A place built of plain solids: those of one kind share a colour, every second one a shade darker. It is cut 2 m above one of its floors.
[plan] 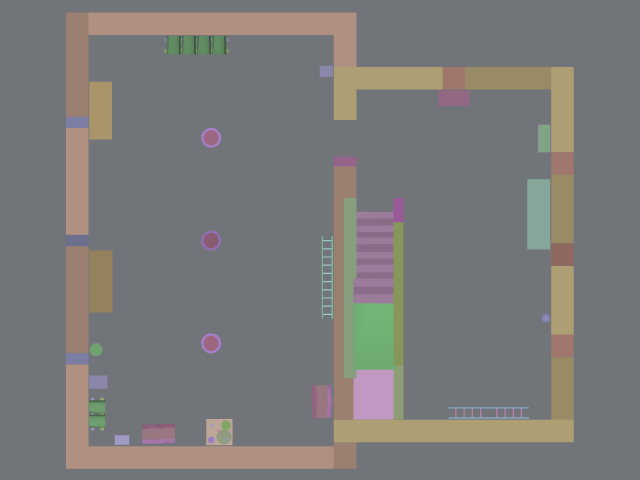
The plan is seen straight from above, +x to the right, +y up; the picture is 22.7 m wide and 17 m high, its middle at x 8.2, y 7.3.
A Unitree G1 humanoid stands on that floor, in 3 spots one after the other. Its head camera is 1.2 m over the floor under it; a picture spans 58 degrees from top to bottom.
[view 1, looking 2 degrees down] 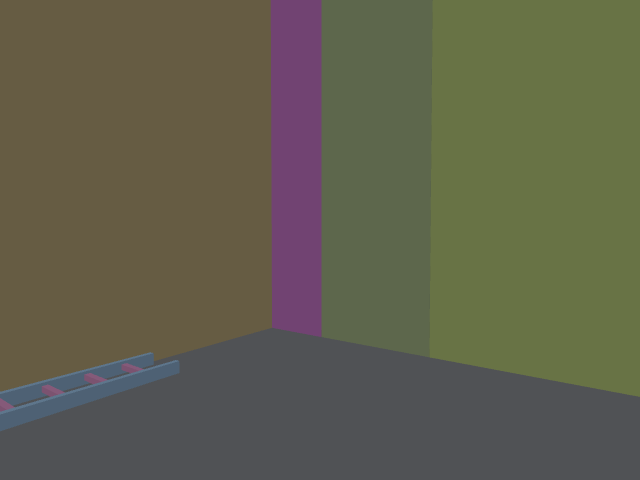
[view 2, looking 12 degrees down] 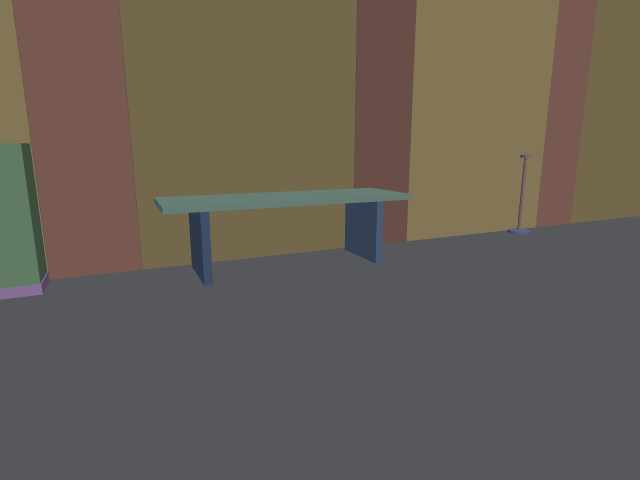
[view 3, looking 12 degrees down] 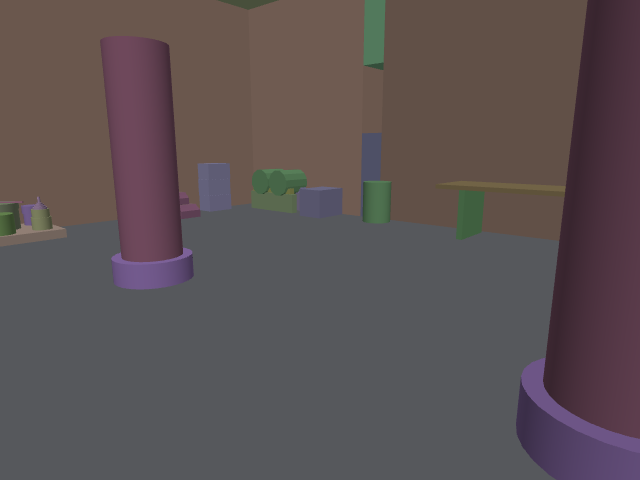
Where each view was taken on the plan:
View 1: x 14.89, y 4.34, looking -144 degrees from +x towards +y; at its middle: pier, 4.61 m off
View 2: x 11.82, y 9.77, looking -25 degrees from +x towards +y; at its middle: wall_vestibule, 5.15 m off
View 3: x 6.29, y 7.40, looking -139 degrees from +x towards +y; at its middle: ground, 5.77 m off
